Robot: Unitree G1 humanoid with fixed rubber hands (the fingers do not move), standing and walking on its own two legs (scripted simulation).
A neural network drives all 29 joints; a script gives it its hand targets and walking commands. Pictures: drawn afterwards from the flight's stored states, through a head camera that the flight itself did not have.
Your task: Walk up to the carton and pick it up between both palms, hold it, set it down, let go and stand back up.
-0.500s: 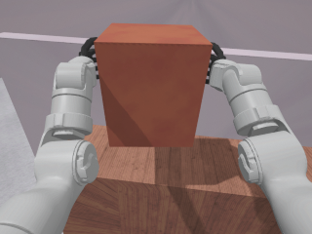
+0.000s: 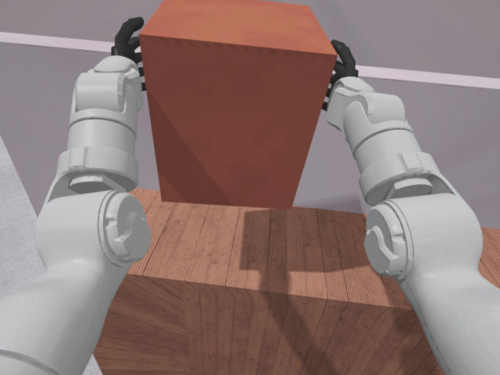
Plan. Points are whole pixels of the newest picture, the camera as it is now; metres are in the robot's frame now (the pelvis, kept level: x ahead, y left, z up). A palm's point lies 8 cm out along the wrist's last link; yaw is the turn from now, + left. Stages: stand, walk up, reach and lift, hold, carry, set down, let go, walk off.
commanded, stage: set down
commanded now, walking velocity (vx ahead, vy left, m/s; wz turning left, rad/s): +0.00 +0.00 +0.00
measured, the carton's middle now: (234, 105) +0.42 +0.00 +0.30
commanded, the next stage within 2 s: none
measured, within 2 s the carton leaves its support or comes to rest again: neither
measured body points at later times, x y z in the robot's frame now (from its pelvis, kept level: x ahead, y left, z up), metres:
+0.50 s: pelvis +0.01 +0.00 +0.00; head -0.06 +0.03 +0.44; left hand +0.44 +0.14 +0.29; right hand +0.41 -0.16 +0.26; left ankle +0.01 +0.12 -0.75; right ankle +0.00 -0.11 -0.75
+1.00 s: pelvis +0.01 +0.00 +0.00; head -0.04 +0.03 +0.45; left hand +0.45 +0.14 +0.25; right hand +0.42 -0.17 +0.23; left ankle +0.01 +0.12 -0.75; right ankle +0.00 -0.11 -0.75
